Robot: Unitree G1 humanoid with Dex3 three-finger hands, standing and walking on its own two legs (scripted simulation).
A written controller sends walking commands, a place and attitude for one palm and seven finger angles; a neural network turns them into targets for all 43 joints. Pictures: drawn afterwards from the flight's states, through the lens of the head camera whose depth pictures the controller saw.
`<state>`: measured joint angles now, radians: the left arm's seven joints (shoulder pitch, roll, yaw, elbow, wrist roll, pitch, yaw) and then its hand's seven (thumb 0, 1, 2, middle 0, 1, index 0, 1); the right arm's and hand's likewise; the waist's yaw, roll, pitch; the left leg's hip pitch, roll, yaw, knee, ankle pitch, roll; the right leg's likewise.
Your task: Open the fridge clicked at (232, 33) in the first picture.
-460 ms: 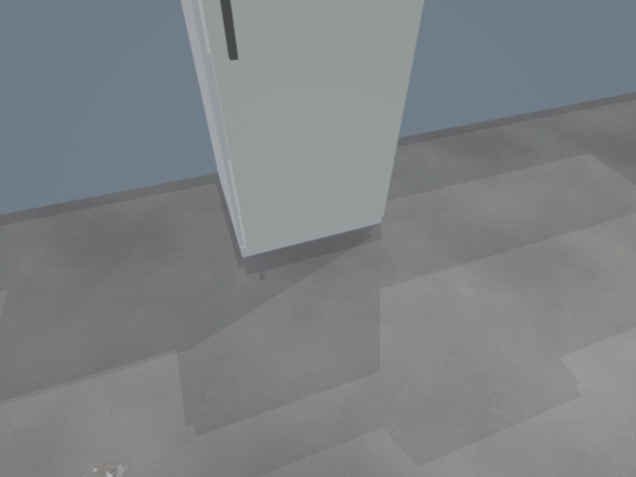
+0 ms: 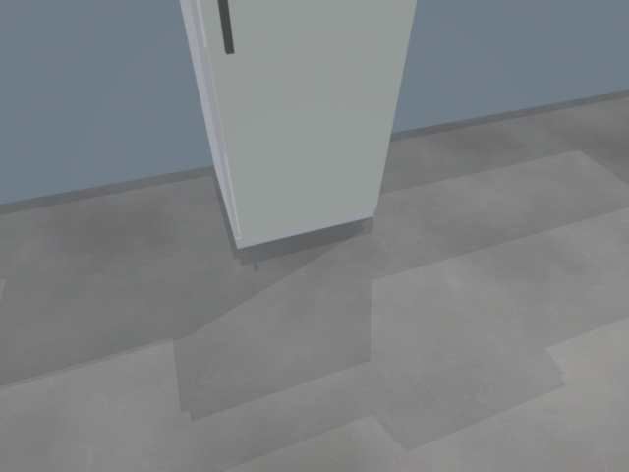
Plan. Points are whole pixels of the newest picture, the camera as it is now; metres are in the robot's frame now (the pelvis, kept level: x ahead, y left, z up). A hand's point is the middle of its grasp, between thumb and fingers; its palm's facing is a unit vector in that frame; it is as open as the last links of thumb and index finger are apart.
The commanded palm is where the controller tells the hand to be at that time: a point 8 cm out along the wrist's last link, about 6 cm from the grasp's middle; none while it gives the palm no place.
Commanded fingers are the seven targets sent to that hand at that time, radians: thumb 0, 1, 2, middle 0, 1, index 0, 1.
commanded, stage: stand and wait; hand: left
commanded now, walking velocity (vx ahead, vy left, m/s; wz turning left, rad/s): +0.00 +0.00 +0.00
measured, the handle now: (221, 1) +1.06 +0.29 +0.19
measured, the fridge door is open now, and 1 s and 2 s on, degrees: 0 0 0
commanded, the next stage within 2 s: look at it before walking up in 0.36 s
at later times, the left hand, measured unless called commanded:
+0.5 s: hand out of the picture +0.08 +0.25 -0.15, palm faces -0.04 -0.94 -0.33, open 7.4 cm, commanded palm none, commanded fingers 0.00 0.90 0.90 -0.20 -0.30 -0.20 -0.30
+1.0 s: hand out of the picture +0.09 +0.24 -0.15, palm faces -0.04 -0.94 -0.33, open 7.4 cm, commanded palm none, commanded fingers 0.00 0.90 0.90 -0.20 -0.30 -0.20 -0.30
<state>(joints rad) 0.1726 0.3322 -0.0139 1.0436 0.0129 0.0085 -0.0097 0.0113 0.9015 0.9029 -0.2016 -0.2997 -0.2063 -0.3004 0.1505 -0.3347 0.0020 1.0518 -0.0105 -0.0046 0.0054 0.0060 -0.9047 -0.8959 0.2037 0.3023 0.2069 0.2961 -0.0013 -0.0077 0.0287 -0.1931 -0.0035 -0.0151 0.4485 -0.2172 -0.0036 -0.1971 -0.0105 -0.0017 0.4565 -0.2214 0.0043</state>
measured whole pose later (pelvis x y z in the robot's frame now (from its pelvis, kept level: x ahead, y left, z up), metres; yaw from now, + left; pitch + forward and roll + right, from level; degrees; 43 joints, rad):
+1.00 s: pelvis +0.01 +0.00 +0.00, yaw -1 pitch -2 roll +0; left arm 0.13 0.34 -0.01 1.08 0.01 0.00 -0.01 0.01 0.90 0.90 -0.20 -0.30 -0.21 -0.30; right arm 0.11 -0.34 0.00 1.10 0.00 -0.01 0.00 0.01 -0.91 -0.90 0.20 0.30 0.21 0.30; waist 0.00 0.00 0.03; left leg -0.14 0.00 -0.01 0.37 -0.20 -0.01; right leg -0.15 0.00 0.01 0.39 -0.20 0.00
